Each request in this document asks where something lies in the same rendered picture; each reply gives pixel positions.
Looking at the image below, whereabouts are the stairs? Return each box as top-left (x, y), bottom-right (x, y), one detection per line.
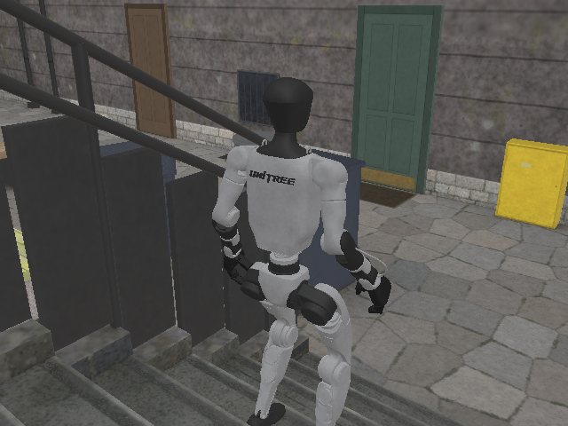
top-left (0, 351), bottom-right (469, 426)

